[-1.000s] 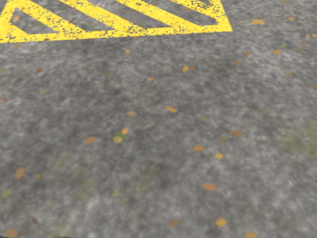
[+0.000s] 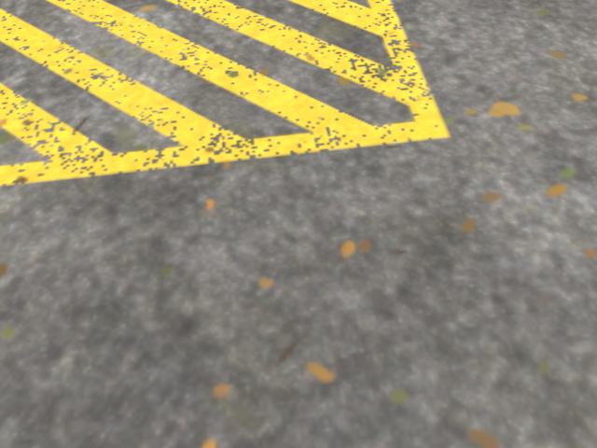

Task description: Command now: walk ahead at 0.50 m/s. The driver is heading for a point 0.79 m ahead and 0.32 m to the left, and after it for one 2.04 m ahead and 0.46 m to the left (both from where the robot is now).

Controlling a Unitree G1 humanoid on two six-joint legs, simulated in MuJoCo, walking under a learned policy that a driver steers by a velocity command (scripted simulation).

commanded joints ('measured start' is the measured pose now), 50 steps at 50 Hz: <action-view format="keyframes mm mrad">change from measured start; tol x32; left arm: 1 73 87 15 -14 14 -9 1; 24 289 26 -16 -22 38 15 45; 42 -174 122 18 -196 2 -29 18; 50 197 160 49 -139 4 -26 22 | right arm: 1 -52 -119 -35 -87 -4 -23 -11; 18 -371 -37 -13 -249 -6 12 50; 25 109 -229 -93 -202 -8 20 30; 50 33 -177 -53 -302 9 32 -21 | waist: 1 33 -92 -64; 24 -36 253 -327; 50 107 -165 -197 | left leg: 1 -347 125 -40 57 123 12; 19 -394 45 76 -536 368 44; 22 -7 -71 148 -576 317 114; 25 731 326 -780 -809 124 383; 32 108 157 -292 -912 540 275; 44 162 130 -364 -749 349 152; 50 -516 -8 -144 177 -61 -13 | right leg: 1 299 -265 349 -317 -3 -163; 16 446 -268 -36 -389 257 -106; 22 474 -257 -134 126 886 -26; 23 237 -213 -140 430 627 14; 24 -233 13 -63 780 -313 77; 25 -363 19 141 892 -420 56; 39 -95 -33 96 48 262 117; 46 184 -45 127 -92 96 23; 48 761 -431 733 -152 -149 -206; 50 622 -402 676 -217 -355 -151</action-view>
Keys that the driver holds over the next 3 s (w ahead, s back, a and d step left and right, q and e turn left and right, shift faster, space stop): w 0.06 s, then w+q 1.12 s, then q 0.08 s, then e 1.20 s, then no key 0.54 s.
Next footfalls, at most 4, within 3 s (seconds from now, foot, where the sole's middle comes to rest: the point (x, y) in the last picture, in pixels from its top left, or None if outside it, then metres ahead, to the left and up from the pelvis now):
0.46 left None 0.41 0.16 -0.77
0.94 right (297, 335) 0.74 0.04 -0.77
1.40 left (152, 319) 0.79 0.41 -0.77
1.84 right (249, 287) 0.88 0.17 -0.77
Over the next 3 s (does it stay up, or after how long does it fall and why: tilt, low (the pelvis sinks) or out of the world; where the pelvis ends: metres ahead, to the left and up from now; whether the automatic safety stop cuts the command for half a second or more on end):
stays up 0.82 0.22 0.01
